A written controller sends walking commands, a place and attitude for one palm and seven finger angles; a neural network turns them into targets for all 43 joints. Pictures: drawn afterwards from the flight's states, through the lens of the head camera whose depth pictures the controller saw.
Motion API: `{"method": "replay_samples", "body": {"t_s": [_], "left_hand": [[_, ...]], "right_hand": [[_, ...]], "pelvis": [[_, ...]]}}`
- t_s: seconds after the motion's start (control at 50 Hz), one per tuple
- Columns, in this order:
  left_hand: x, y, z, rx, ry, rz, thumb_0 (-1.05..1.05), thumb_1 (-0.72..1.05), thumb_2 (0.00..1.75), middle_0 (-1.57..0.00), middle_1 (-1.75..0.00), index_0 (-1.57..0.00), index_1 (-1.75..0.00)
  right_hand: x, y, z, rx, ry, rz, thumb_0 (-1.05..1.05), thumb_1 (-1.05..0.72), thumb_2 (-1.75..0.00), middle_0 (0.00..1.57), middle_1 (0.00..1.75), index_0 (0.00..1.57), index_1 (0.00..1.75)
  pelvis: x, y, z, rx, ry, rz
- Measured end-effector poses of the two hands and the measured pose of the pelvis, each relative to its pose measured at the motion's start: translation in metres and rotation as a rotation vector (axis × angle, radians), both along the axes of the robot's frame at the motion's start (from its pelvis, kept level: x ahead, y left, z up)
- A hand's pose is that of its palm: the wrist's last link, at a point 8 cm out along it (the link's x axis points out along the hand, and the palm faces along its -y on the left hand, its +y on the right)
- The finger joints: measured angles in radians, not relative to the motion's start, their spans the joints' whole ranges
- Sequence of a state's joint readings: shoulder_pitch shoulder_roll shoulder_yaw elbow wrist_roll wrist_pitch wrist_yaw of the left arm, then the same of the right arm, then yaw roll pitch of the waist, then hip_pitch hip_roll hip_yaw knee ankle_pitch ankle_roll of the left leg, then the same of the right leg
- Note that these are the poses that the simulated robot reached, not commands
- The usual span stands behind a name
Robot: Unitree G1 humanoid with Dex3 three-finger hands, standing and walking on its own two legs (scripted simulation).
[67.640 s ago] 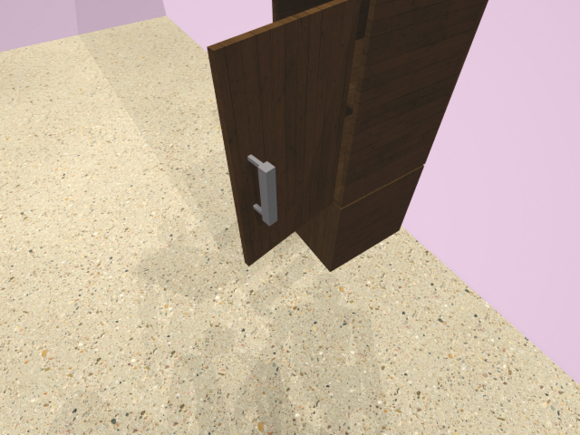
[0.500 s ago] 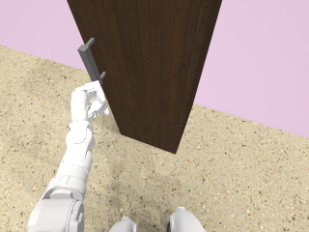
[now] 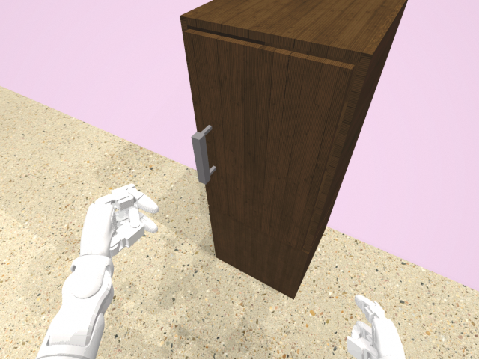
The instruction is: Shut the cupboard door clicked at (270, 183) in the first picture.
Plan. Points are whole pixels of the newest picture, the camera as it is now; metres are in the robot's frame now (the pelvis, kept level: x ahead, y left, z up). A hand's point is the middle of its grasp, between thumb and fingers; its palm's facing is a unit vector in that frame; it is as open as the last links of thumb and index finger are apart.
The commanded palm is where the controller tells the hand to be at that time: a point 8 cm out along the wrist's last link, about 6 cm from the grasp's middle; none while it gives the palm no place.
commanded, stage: draw the hand back to the body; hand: left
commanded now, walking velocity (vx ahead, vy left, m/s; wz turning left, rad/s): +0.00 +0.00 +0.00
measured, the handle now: (206, 155) +0.63 +0.14 -0.05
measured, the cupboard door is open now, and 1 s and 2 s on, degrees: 0 0 0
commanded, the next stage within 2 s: step back with the hand held close in 0.80 s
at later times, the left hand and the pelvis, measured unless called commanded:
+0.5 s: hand (4, 253) +0.19 +0.29 +0.18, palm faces +0.50 -0.75 -0.43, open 6.7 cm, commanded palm +0.15 +0.31 +0.18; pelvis +0.01 +0.01 +0.01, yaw +1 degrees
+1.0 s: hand (17, 260) +0.19 +0.28 +0.17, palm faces +0.48 -0.77 -0.42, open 7.4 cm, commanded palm +0.13 +0.30 +0.18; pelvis -0.01 +0.00 +0.01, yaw +0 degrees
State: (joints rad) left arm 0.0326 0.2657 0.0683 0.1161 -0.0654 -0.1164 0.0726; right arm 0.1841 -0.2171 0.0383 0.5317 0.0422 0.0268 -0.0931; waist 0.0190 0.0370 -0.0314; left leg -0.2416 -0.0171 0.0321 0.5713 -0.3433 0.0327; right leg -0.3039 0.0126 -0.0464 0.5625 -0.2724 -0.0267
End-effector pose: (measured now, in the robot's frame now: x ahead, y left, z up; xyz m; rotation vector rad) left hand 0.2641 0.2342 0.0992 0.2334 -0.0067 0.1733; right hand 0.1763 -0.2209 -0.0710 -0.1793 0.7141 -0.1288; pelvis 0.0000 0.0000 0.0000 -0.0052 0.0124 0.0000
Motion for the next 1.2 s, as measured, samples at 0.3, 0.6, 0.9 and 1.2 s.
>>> {"method": "replay_samples", "body": {"t_s": [0.3,0.6,0.9,1.2], "left_hand": [[-0.073,0.058,0.053,0.136,-0.059,0.189,0.01,0.89,0.9,-0.61,-0.74,-0.61,-0.73],[-0.124,0.086,0.084,0.243,-0.126,0.335,0.01,0.89,0.9,-0.26,-0.36,-0.26,-0.36],[-0.122,0.072,0.095,0.257,-0.203,0.272,0.01,0.89,0.9,-0.21,-0.31,-0.21,-0.3],[-0.116,0.077,0.076,0.302,-0.126,0.194,0.01,0.89,0.9,-0.21,-0.3,-0.21,-0.3]], "right_hand": [[0.017,0.029,0.004,0.019,-0.02,0.102,0.01,-0.9,-0.9,0.21,0.3,0.2,0.3],[0.002,0.017,-0.001,0.002,-0.02,0.09,0.01,-0.9,-0.9,0.21,0.3,0.2,0.3],[-0.014,0.005,0.005,-0.005,-0.065,0.045,0.01,-0.9,-0.9,0.21,0.3,0.2,0.3],[-0.044,-0.014,-0.002,-0.071,0.051,-0.055,0.01,-0.9,-0.9,0.21,0.3,0.2,0.3]], "pelvis": [[0.015,0.01,0.011,-0.009,-0.058,0.01],[0.003,0.012,0.011,-0.006,-0.077,0.014],[-0.004,0.005,0.011,-0.005,-0.1,-0.002],[-0.017,0.019,0.006,-0.009,-0.005,-0.012]]}}
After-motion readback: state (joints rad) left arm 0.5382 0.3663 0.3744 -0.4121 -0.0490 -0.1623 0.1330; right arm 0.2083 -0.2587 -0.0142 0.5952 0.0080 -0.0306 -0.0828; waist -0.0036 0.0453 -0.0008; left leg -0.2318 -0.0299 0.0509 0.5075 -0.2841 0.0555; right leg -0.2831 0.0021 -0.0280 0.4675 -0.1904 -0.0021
